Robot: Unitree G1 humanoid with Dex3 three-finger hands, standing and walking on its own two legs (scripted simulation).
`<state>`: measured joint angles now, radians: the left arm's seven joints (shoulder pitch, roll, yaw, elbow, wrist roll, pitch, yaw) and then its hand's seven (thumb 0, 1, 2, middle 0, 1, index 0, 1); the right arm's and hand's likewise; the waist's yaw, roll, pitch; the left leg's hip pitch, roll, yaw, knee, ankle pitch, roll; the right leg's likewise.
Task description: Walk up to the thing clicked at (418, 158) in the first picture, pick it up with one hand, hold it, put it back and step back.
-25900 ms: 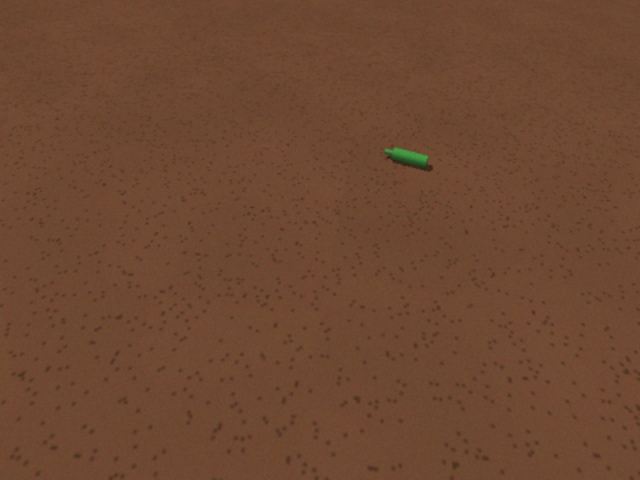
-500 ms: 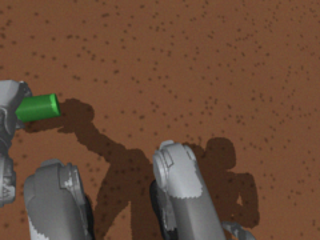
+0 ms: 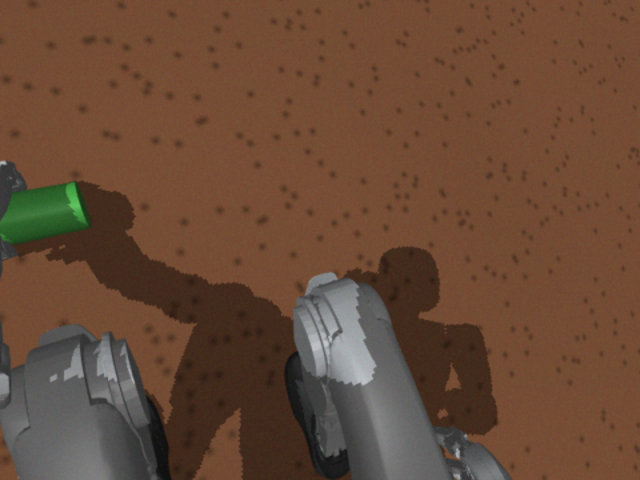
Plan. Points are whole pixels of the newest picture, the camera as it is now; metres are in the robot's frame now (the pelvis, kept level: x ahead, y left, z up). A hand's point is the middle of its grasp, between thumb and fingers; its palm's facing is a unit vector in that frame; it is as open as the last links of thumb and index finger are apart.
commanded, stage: rest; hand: left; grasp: from above
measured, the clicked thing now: out of the picture +0.45 +0.32 -0.25
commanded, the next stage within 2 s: open in 0.66 s
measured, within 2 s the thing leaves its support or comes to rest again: rests again in 1.08 s
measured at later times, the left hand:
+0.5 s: hand out of the picture +0.44 +0.30 -0.24, palm faces -0.45 -0.12 -0.89, open 9.1 cm
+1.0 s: hand out of the picture +0.45 +0.30 -0.24, palm faces -0.44 -0.13 -0.89, open 9.5 cm
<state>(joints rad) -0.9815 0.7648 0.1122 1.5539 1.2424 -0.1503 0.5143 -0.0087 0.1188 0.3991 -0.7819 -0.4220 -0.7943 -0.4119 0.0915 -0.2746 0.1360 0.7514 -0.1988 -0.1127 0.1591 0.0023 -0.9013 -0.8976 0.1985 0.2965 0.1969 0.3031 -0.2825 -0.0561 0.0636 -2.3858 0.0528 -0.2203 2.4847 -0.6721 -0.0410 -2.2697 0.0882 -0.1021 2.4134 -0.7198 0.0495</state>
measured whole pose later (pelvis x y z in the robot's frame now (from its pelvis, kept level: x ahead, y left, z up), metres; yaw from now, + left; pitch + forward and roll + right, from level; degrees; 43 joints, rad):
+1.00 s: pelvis +0.00 +0.01 +0.00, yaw -4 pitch +27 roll -12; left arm -1.02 0.91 0.09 1.71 1.23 -0.20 0.62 0.00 0.13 0.40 -0.67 -0.50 -0.70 -0.48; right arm 0.08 -0.32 0.27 0.71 -0.25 -0.23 0.24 0.00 -0.90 -0.90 0.20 0.30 0.20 0.30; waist -0.34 -0.13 0.15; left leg -2.35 0.06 -0.29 2.54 -0.69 -0.04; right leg -2.22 0.12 -0.16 2.41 -0.70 0.07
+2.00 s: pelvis -0.01 +0.01 +0.00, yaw -4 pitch +28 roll -13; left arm -0.99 0.90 0.11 1.61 1.22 -0.16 0.60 0.00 -0.46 0.96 -0.09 -1.02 -0.12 -1.00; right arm 0.09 -0.32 0.27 0.69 -0.25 -0.22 0.24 0.00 -0.90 -0.90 0.20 0.30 0.20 0.30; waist -0.33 -0.12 0.13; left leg -2.36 0.06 -0.30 2.53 -0.69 -0.04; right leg -2.22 0.11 -0.16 2.40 -0.70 0.06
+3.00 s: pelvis -0.02 +0.00 +0.01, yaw +2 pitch +32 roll -8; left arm -0.99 0.74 0.06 1.39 1.21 -0.12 0.45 0.00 -0.38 0.95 -0.16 -0.92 -0.18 -0.90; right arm 0.18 -0.24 0.14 0.73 -0.16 -0.05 0.13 0.00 -0.89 -0.90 0.20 0.30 0.20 0.30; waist -0.26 -0.01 -0.01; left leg -2.38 0.03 -0.18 2.41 -0.60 -0.02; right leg -2.26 0.06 -0.08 2.35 -0.67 0.05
